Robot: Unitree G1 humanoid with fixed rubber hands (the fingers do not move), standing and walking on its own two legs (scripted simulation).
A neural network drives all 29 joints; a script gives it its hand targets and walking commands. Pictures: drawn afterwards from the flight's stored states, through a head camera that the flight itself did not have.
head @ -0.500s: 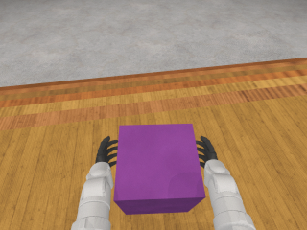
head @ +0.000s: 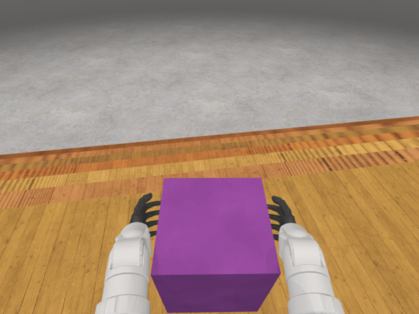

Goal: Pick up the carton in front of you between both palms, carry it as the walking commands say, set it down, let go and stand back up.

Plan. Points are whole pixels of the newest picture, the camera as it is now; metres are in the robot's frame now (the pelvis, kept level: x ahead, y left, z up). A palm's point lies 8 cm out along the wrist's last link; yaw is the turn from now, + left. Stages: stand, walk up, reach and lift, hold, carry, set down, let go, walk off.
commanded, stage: reach and lift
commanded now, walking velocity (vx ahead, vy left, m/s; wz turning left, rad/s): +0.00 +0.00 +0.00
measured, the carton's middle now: (212, 247) +0.30 +0.00 -0.05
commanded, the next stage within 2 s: hold in 0.76 s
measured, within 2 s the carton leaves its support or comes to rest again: neither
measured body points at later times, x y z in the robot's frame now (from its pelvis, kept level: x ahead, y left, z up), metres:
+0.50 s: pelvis +0.01 +0.00 +0.01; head -0.02 -0.01 +0.45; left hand +0.32 +0.15 +0.03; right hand +0.32 -0.15 +0.03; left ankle +0.02 +0.13 -0.74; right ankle +0.03 -0.13 -0.74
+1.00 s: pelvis +0.01 +0.00 +0.01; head -0.04 +0.00 +0.45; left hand +0.31 +0.15 +0.05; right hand +0.31 -0.15 +0.05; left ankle +0.02 +0.13 -0.74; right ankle +0.03 -0.13 -0.74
